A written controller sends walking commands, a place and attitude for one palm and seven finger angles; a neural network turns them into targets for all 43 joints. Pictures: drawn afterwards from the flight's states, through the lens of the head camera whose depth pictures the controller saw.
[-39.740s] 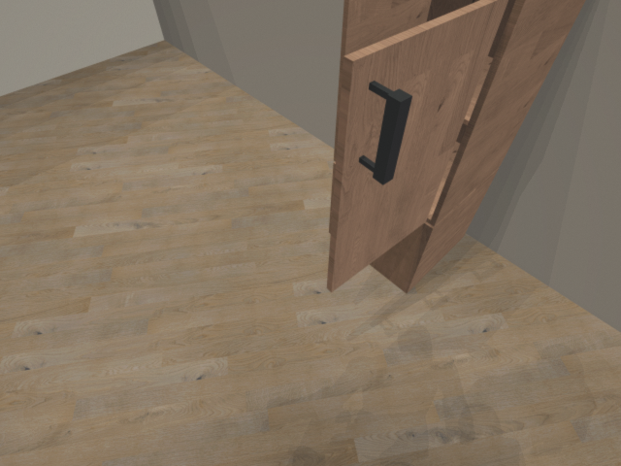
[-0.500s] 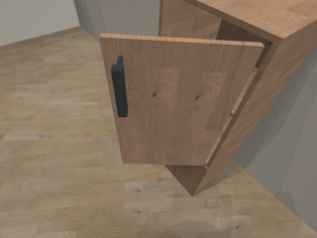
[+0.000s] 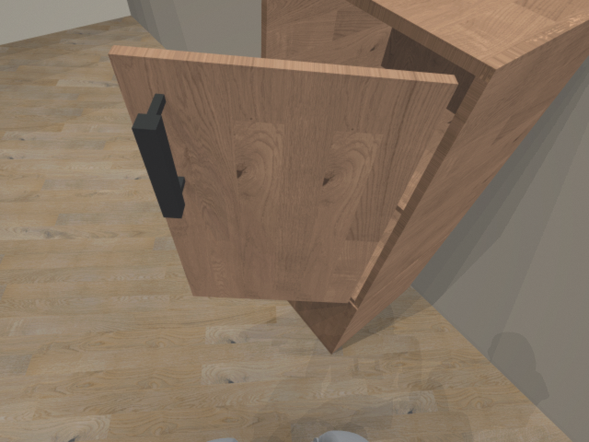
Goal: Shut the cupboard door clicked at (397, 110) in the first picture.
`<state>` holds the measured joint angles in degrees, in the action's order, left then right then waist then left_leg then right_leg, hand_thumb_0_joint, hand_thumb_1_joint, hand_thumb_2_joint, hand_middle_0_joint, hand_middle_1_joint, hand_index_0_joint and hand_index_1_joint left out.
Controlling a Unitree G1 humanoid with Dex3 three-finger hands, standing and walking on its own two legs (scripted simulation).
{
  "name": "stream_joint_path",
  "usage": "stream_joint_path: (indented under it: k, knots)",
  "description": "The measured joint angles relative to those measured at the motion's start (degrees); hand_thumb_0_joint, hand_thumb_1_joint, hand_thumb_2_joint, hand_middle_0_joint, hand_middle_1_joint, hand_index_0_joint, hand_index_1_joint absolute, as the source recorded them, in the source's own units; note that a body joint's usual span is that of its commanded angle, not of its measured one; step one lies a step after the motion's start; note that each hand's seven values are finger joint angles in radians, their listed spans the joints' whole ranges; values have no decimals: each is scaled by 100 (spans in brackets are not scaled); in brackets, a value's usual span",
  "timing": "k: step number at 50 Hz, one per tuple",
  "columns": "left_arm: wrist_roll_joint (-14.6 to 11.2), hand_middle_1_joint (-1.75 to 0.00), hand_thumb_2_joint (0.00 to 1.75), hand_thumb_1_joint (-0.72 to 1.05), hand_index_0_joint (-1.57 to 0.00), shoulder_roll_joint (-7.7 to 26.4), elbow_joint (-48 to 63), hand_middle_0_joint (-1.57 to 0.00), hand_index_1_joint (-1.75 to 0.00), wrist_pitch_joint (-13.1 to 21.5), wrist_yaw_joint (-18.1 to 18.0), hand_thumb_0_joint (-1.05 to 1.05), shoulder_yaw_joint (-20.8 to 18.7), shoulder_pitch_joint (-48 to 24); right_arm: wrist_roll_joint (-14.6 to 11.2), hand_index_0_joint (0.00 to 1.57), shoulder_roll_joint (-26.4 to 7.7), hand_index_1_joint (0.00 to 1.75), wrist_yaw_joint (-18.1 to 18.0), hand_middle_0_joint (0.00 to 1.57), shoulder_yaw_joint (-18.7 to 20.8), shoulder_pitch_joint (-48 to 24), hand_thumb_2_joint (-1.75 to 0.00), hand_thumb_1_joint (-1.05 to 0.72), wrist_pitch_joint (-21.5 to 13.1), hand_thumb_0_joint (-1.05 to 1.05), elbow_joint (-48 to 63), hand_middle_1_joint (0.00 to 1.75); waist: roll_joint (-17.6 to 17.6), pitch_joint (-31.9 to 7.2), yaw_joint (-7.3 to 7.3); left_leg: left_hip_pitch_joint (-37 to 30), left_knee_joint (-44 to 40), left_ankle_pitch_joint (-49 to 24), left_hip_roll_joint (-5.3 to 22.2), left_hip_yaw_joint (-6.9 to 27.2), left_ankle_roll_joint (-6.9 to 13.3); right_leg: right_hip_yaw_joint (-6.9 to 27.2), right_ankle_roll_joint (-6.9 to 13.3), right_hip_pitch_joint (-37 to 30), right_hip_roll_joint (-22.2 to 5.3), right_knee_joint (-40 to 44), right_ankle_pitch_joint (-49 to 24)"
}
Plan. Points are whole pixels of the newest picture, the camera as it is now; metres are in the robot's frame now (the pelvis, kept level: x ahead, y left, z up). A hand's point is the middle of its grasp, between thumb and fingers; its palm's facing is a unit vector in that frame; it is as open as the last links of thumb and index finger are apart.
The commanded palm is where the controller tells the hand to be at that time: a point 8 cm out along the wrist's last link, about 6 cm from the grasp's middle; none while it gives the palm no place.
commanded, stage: come to a stop and stand still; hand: left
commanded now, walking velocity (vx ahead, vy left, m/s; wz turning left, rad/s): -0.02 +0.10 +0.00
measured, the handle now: (166, 160) +0.41 +0.20 +0.14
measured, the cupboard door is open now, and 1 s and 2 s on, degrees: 50 50 50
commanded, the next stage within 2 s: look again from close up in 1.80 s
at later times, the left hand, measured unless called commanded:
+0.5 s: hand out of the picture +0.03 +0.15 -0.17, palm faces +0.09 -0.97 -0.23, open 7.3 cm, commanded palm none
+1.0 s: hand out of the picture +0.05 +0.16 -0.15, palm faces +0.01 -0.96 -0.27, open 7.4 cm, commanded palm none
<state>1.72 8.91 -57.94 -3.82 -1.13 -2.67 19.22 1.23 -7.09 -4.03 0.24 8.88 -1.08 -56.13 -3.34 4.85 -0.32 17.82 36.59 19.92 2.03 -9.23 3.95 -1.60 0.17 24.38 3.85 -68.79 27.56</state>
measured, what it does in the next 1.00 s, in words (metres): steps on the spot: right foot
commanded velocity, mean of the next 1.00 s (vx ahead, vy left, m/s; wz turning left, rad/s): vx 0.01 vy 0.07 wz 0.00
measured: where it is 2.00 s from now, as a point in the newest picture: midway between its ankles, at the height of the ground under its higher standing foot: outside the picture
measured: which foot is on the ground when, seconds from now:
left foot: down 0.00-1.00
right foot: up 0.00-0.20, down 0.22-1.00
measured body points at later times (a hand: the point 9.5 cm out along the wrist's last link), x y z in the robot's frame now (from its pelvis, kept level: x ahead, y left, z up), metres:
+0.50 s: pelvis +0.00 -0.05 +0.00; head +0.03 -0.04 +0.45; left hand +0.03 +0.20 -0.16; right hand +0.05 -0.30 -0.14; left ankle +0.00 +0.04 -0.73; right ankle +0.01 -0.22 -0.72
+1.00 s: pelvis +0.02 -0.04 +0.01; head +0.05 -0.06 +0.46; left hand +0.05 +0.21 -0.13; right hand +0.08 -0.27 -0.15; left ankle +0.00 +0.04 -0.73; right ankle +0.01 -0.21 -0.72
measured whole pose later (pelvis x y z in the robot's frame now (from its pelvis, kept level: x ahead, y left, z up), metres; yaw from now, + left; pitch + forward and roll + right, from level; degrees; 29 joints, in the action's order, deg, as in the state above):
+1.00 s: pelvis +0.02 -0.04 +0.01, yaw +1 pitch +0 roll +1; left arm 0.7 10.7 -60.0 -0.2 -1.3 0.5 12.8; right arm 1.3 -12.0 -0.7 0.1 12.4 -0.4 -56.2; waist 2.1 3.7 -0.5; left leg 11.2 27.4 16.7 -2.4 -7.3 3.4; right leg 4.3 -4.2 13.5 -5.5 -30.2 17.1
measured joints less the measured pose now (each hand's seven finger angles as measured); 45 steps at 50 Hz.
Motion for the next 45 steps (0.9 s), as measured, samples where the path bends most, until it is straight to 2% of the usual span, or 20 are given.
stream_joint_path:
  k: [2,4,6,9,11,12,14,17,19,21,23,25,26,28,31,35,36,40,45]
  knots:
    - [-10,-30,90,91,-20,50,109,-20,-30,-3,31,0,-52,-254,12,20,-58,30,-21,21,33,103,-90,-92,0,0,-57,30,59,32,-26,-135,-304,-212,56,102,-122,183,-68,260,-252,-119,-289]
    - [-40,-30,90,91,-20,68,224,-20,-30,52,42,0,-65,-466,31,20,-162,30,37,21,56,194,-90,-93,41,0,-130,30,146,28,-60,-217,-562,-390,110,204,-168,284,-131,294,-533,386,-516]
    - [-55,-30,90,91,-20,89,289,-20,-30,126,26,0,-55,-630,48,20,-242,30,117,21,75,273,-90,-93,84,0,-179,30,239,13,-63,-245,-718,-506,165,304,-228,275,-188,134,-762,1236,-597]
    - [-59,-30,90,92,-20,123,315,-20,-30,249,36,0,-4,-761,52,20,-304,30,224,21,110,389,-90,-92,153,0,-201,30,351,-33,-23,-169,-633,-503,242,432,-365,143,-252,-369,-899,2716,-876]
    - [-49,-30,90,91,-20,235,354,-20,-30,362,39,0,40,-714,26,20,-258,30,278,21,120,499,-90,-92,196,0,-187,30,176,-130,-32,-25,-332,-345,150,382,-479,206,-249,-755,-1012,3661,-1165]
    - [-41,-30,90,91,-20,218,294,-20,-30,395,22,0,45,-730,12,20,-284,30,303,21,135,495,-90,-92,238,0,-194,30,195,-139,-50,59,-125,-184,149,392,-509,265,-349,-712,-1002,3616,-1037]
    - [-26,-30,90,91,-20,99,193,-20,-30,354,45,0,105,-726,10,20,-397,30,338,21,194,478,-90,-92,350,0,-176,30,380,-128,5,124,167,313,83,535,-490,266,-437,-656,-940,3398,-935]
    - [2,-30,90,92,-20,39,182,-20,-30,327,9,0,98,-651,0,20,-476,30,359,20,240,486,-90,-91,411,0,-106,30,369,-148,14,294,848,727,-158,534,-474,328,-434,-683,-992,3465,-1021]
    - [23,-30,90,92,-20,70,218,-20,-30,302,-13,0,73,-626,-21,20,-491,30,373,20,253,496,-90,-91,395,0,-41,30,283,-135,-8,329,997,767,-283,489,-485,353,-423,-717,-1043,3557,-1085]
    - [22,-30,90,92,-20,136,258,-20,-30,272,-29,0,44,-610,-39,20,-490,30,379,20,253,503,-90,-91,365,0,25,30,181,-125,-33,207,607,540,-363,412,-502,367,-447,-712,-1087,3575,-1107]
    - [-12,-30,90,91,-20,219,298,-20,-30,224,-43,0,13,-579,-45,20,-495,30,379,20,236,534,-90,-91,297,0,93,30,132,-140,-44,-101,-245,-62,-362,346,-485,359,-490,-639,-1069,3423,-1039]
    - [-49,-30,90,91,-20,319,306,-20,-30,122,-57,0,-35,-612,-8,20,-443,30,359,20,231,535,-90,-91,244,0,114,30,39,-122,-39,-110,-350,-348,-377,347,-233,368,-365,-473,-1049,3006,-635]
    - [-78,-30,90,91,-20,350,241,-20,-30,139,-100,0,-5,-637,-10,20,-437,30,366,20,203,527,-90,-91,252,0,138,30,41,-121,-28,-35,-198,-283,-363,361,-140,352,-209,-414,-1003,2810,-458]
    - [-71,-30,90,91,-20,398,210,-20,-30,202,-101,0,85,-579,5,20,-453,30,414,20,165,523,-90,-91,331,0,256,30,85,-175,-61,128,114,-77,-317,350,-69,339,-17,-446,-905,2935,-426]
    - [-58,-30,90,91,-20,373,112,-20,-30,284,-23,0,200,-463,31,20,-489,30,433,20,126,465,-90,-91,317,1,437,30,217,-195,-36,155,276,69,-329,289,-33,446,-142,-430,-901,2925,-742]
    - [-66,-30,90,91,-20,289,-28,-20,-30,248,10,0,281,-404,15,20,-444,30,400,20,50,503,-90,-91,159,0,543,30,467,-248,-2,-69,32,24,-361,259,41,523,9,-642,-868,3155,-760]
    - [-72,-30,90,91,-20,278,-43,-20,-30,264,4,0,287,-412,10,20,-417,30,391,20,21,504,-90,-91,139,0,527,30,502,-248,-21,-135,-60,-11,-373,249,46,537,-6,-702,-876,3244,-806]
    - [-98,-30,90,91,-20,235,-80,-20,-30,326,-11,0,305,-435,-7,20,-437,30,341,21,22,423,-90,-93,99,0,410,30,581,-239,-68,-378,-450,-162,-415,185,38,601,-151,-889,-910,3570,-957]
    - [-99,-30,90,91,-20,211,-136,-20,-30,348,-15,0,314,-521,4,20,-476,30,352,21,-7,349,-90,-93,76,0,216,30,579,-193,-53,-551,-777,-291,-453,162,9,625,-313,-997,-946,3779,-1041]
